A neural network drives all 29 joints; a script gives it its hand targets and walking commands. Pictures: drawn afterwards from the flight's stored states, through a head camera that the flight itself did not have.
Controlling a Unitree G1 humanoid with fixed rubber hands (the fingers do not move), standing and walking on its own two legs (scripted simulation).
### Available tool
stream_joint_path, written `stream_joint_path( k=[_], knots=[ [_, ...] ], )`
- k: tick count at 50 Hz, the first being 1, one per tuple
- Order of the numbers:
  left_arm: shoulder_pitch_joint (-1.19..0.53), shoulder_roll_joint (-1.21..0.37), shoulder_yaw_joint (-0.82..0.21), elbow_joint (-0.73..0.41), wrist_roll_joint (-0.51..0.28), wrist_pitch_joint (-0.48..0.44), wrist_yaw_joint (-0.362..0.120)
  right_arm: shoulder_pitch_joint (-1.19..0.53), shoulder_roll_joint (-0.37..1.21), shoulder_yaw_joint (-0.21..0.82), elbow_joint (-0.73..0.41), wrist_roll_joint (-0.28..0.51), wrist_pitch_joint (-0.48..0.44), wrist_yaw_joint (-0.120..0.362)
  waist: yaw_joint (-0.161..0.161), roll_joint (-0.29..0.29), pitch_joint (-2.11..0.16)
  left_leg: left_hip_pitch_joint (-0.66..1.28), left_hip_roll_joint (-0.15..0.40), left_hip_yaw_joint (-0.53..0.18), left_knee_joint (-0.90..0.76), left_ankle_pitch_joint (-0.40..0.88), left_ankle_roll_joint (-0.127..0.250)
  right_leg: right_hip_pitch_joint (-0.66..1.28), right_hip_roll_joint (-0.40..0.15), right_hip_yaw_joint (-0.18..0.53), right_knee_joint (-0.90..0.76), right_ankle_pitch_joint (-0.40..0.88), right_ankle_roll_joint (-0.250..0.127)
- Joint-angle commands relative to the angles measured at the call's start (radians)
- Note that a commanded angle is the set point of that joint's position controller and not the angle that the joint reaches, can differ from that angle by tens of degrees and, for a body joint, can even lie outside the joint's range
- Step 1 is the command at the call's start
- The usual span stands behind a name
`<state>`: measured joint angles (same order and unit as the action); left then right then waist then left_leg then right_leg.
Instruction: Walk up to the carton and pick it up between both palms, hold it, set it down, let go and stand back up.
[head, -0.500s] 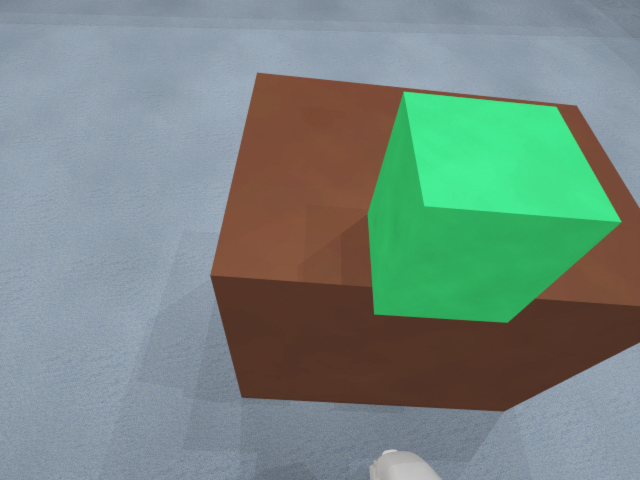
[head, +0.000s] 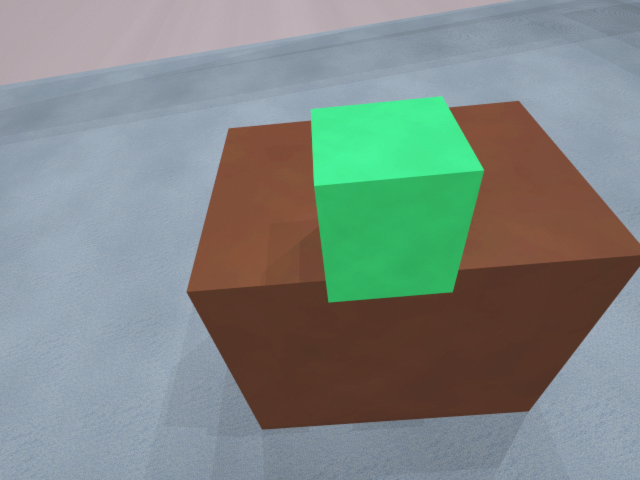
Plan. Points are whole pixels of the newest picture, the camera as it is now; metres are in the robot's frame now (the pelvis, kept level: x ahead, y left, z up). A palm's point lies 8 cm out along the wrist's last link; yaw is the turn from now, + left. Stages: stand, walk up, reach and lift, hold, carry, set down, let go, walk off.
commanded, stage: walk up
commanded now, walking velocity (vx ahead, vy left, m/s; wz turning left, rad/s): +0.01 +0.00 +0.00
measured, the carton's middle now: (383, 202) +0.52 -0.08 +0.05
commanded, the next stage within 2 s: none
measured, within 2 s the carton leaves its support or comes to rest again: neither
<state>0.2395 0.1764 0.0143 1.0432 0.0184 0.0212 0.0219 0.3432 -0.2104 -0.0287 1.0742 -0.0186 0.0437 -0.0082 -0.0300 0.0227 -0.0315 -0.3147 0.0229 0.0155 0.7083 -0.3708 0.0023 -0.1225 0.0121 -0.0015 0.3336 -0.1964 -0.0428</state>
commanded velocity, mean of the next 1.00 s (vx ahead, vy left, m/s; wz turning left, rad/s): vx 0.07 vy -0.05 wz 0.00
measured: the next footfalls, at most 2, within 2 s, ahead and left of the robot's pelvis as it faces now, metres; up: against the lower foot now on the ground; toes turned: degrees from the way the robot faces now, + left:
left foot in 0.24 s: +0.00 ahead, +0.11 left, +0.00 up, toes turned +3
right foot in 1.20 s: +0.17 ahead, -0.23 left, +0.00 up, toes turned -9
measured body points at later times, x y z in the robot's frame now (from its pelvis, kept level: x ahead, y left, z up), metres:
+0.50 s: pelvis -0.02 +0.03 +0.00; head -0.02 +0.03 +0.45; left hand -0.03 +0.24 -0.17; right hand -0.02 -0.18 -0.17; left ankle -0.04 +0.11 -0.75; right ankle -0.01 -0.09 -0.75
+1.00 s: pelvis +0.00 -0.01 +0.00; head +0.02 +0.03 +0.45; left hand +0.03 +0.24 -0.17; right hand -0.10 -0.27 -0.12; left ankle -0.05 +0.11 -0.75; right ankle +0.02 -0.19 -0.66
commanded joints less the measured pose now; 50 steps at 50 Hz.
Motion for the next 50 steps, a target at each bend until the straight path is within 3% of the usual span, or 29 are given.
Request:
stream_joint_path(
  k=[1, 3, 4, 6, 9, 10, 11, 12, 13, 14, 15, 19, 21, 22, 24, 26, 27, 29, 34, 36, 39, 40, 41, 42, 43, 44, 46, 47, 50],
  knots=[
    [0.028, 0.113, -0.007, -0.021, -0.007, -0.039, 0.007, 0.040, -0.047, -0.006, -0.011, -0.019, -0.013, 0.002, 0.022, -0.109, 0.206, -0.053, 0.008, -0.020, 0.084, 0.012, -0.006, -0.184, -0.201, 0.191, -0.197, -0.141, -0.052],
    [0.032, 0.129, -0.003, -0.008, -0.007, -0.047, 0.010, 0.095, -0.027, -0.008, 0.009, -0.013, -0.021, -0.002, 0.012, -0.096, 0.093, -0.034, 0.004, -0.006, 0.057, 0.017, -0.003, -0.085, -0.212, 0.178, -0.164, -0.121, -0.073],
    [0.022, 0.123, -0.012, -0.018, -0.009, -0.048, 0.006, 0.086, -0.023, -0.006, 0.003, -0.003, -0.024, -0.003, 0.007, -0.157, 0.091, -0.047, 0.001, 0.001, 0.018, -0.011, -0.009, -0.059, -0.201, 0.175, -0.165, -0.138, -0.080],
    [0.110, 0.213, 0.039, 0.006, 0.001, -0.050, 0.003, 0.068, -0.077, -0.024, -0.010, -0.010, -0.034, -0.003, 0.065, -0.231, 0.010, -0.096, 0.005, 0.063, 0.039, -0.109, -0.032, 0.054, -0.275, 0.283, -0.163, -0.465, -0.118],
    [0.055, 0.060, -0.005, 0.029, -0.007, -0.050, 0.013, 0.007, 0.027, 0.006, -0.017, 0.018, -0.069, -0.018, 0.028, -0.139, 0.096, 0.024, 0.013, 0.001, -0.363, 0.115, -0.014, 0.059, -0.163, 0.139, 0.001, 0.409, -0.096],
    [0.078, 0.073, -0.005, 0.043, -0.011, -0.053, 0.014, 0.045, 0.022, 0.007, 0.000, 0.022, -0.082, -0.023, 0.020, -0.086, 0.070, 0.077, 0.024, -0.002, -0.444, 0.221, -0.016, 0.084, -0.182, 0.139, 0.066, 0.577, -0.091],
    [0.088, 0.088, 0.004, 0.038, -0.014, -0.052, 0.015, 0.099, 0.005, 0.005, 0.030, 0.017, -0.085, -0.030, 0.017, -0.019, -0.015, 0.162, 0.028, -0.009, -0.461, 0.286, -0.012, 0.116, -0.185, 0.144, 0.079, 0.566, -0.074],
    [0.107, 0.077, 0.002, 0.036, -0.027, -0.053, 0.014, 0.128, -0.020, 0.001, 0.033, 0.007, -0.088, -0.035, 0.017, 0.009, -0.046, 0.262, 0.099, -0.063, -0.449, 0.397, -0.002, 0.065, -0.179, 0.149, 0.092, 0.492, -0.053],
    [0.105, 0.055, -0.005, 0.029, -0.028, -0.053, 0.009, 0.124, -0.058, -0.004, 0.035, 0.008, -0.085, -0.035, 0.036, 0.052, -0.058, 0.340, 0.137, -0.110, -0.406, 0.499, 0.010, -0.025, -0.144, 0.110, 0.064, 0.322, -0.024],
    [0.081, 0.022, -0.011, 0.030, -0.033, -0.050, 0.006, 0.071, -0.044, 0.004, 0.049, 0.012, -0.076, -0.029, 0.046, 0.139, -0.005, 0.255, 0.116, -0.098, -0.401, 0.446, 0.027, -0.037, -0.080, 0.065, -0.008, 0.131, -0.010],
    [0.081, 0.031, -0.010, 0.031, -0.027, -0.043, 0.011, 0.023, -0.019, 0.017, 0.041, 0.001, -0.066, -0.025, 0.050, 0.200, 0.057, 0.168, 0.119, -0.099, -0.430, 0.305, 0.035, -0.016, -0.078, 0.051, -0.020, 0.073, -0.001],
    [0.093, 0.046, -0.011, 0.063, -0.011, -0.031, 0.006, 0.038, 0.029, 0.028, 0.031, 0.005, -0.056, -0.036, 0.036, 0.057, 0.175, 0.159, 0.081, -0.064, -0.451, 0.216, 0.034, -0.112, -0.082, 0.065, -0.020, 0.103, 0.025],
    [0.100, 0.038, -0.013, 0.086, -0.009, -0.029, 0.009, 0.073, -0.005, 0.021, 0.047, 0.013, -0.059, -0.033, 0.020, -0.019, 0.153, 0.155, 0.091, -0.096, -0.470, 0.198, 0.033, -0.082, -0.082, 0.052, -0.014, 0.087, 0.028],
    [0.092, 0.016, -0.020, 0.081, -0.011, -0.032, 0.007, 0.069, -0.023, 0.015, 0.050, 0.016, -0.060, -0.033, 0.022, 0.003, 0.154, 0.154, 0.098, -0.096, -0.459, 0.202, 0.039, -0.079, -0.085, 0.054, -0.016, 0.083, 0.031],
    [0.120, 0.028, -0.020, 0.102, -0.018, -0.031, 0.010, 0.033, -0.026, 0.016, 0.043, 0.009, -0.061, -0.033, 0.037, -0.054, 0.149, 0.166, 0.097, -0.102, -0.465, 0.171, 0.050, -0.092, -0.076, 0.052, -0.013, 0.073, 0.041],
    [0.111, 0.009, -0.023, 0.109, -0.017, -0.026, 0.014, 0.040, -0.021, 0.018, 0.040, 0.008, -0.066, -0.031, 0.030, -0.066, 0.140, 0.150, 0.106, -0.113, -0.467, 0.168, 0.048, -0.077, -0.081, 0.051, -0.012, 0.071, 0.036],
    [0.098, 0.024, -0.021, 0.100, -0.009, -0.028, 0.015, 0.045, -0.017, 0.021, 0.052, 0.012, -0.067, -0.028, 0.020, -0.020, 0.133, 0.117, 0.095, -0.120, -0.473, 0.146, 0.051, -0.039, -0.088, 0.053, -0.006, 0.080, 0.036],
    [0.118, 0.026, -0.015, 0.105, -0.014, -0.026, 0.014, 0.035, -0.011, 0.020, 0.052, 0.007, -0.072, -0.030, 0.033, -0.067, 0.118, 0.143, 0.087, -0.117, -0.469, 0.160, 0.055, -0.041, -0.086, 0.048, 0.005, 0.089, 0.044],
    [0.117, 0.026, -0.016, 0.122, -0.015, -0.027, 0.018, 0.061, 0.021, 0.029, 0.063, 0.003, -0.070, -0.025, 0.016, -0.019, 0.114, 0.140, 0.089, -0.112, -0.472, 0.157, 0.052, -0.031, -0.093, 0.040, 0.009, 0.078, 0.041],
    [0.133, 0.013, -0.022, 0.113, -0.014, -0.028, 0.017, 0.053, -0.004, 0.023, 0.068, 0.006, -0.069, -0.030, 0.034, 0.024, 0.116, 0.150, 0.077, -0.099, -0.460, 0.161, 0.052, -0.052, -0.095, 0.049, 0.001, 0.094, 0.038],
    [0.136, 0.007, -0.022, 0.120, -0.014, -0.029, 0.018, 0.064, 0.018, 0.028, 0.067, 0.010, -0.069, -0.029, 0.033, 0.023, 0.094, 0.153, 0.070, -0.081, -0.459, 0.174, 0.045, -0.034, -0.097, 0.054, -0.012, 0.074, 0.035],
    [0.042, 0.205, 0.062, 0.071, 0.006, 0.011, -0.004, 0.210, -0.189, -0.053, 0.059, -0.026, -0.058, -0.061, -0.105, -0.126, 0.092, 0.402, 0.343, -0.432, -0.489, -0.270, 0.139, -0.442, 0.017, -0.073, 0.370, -0.307, 0.063],
    [-0.017, 0.171, 0.049, 0.039, 0.022, 0.022, -0.017, 0.277, -0.248, -0.074, 0.069, -0.026, -0.042, -0.074, -0.121, -0.016, 0.105, 0.360, 0.476, -0.562, -0.567, -0.501, 0.173, -0.553, -0.036, -0.050, 0.514, -0.354, 0.068],
    [-0.055, 0.120, 0.043, 0.010, 0.031, 0.031, -0.026, 0.251, -0.239, -0.064, 0.073, -0.014, -0.033, -0.077, -0.104, -0.001, 0.180, 0.258, 0.494, -0.590, -0.612, -0.538, 0.163, -0.569, -0.078, 0.009, 0.580, -0.249, 0.081],
    [-0.041, 0.064, 0.032, -0.010, 0.031, 0.026, -0.034, 0.204, -0.205, -0.065, 0.065, -0.019, -0.035, -0.076, -0.056, 0.025, 0.219, 0.172, 0.479, -0.539, -0.627, -0.435, 0.168, -0.594, -0.095, 0.047, 0.645, -0.171, 0.085],
    [-0.041, 0.022, 0.023, -0.027, 0.031, 0.018, -0.042, 0.167, -0.133, -0.051, 0.054, -0.015, -0.041, -0.069, -0.043, 0.080, 0.252, 0.096, 0.410, -0.424, -0.621, -0.319, 0.141, -0.558, -0.117, 0.062, 0.687, -0.106, 0.096],
    [0.041, 0.002, 0.028, 0.003, 0.023, 0.004, -0.048, 0.120, -0.048, -0.026, 0.033, -0.018, -0.062, -0.053, 0.019, 0.107, 0.202, 0.141, 0.305, -0.281, -0.575, -0.146, 0.089, -0.543, -0.077, 0.052, 0.697, -0.039, 0.106],
    [0.069, 0.018, 0.032, 0.013, 0.030, -0.004, -0.049, 0.130, -0.040, -0.024, 0.033, -0.014, -0.070, -0.045, 0.007, 0.173, 0.153, 0.138, 0.259, -0.186, -0.565, -0.073, 0.063, -0.499, -0.063, 0.021, 0.696, -0.015, 0.113],
    [0.049, 0.056, 0.050, -0.019, 0.011, 0.000, -0.053, 0.133, -0.085, -0.021, 0.030, -0.027, -0.090, -0.028, 0.010, 0.225, 0.130, 0.096, 0.214, -0.103, -0.563, -0.037, 0.052, -0.425, -0.049, -0.045, 0.609, 0.025, 0.139]
  ],
)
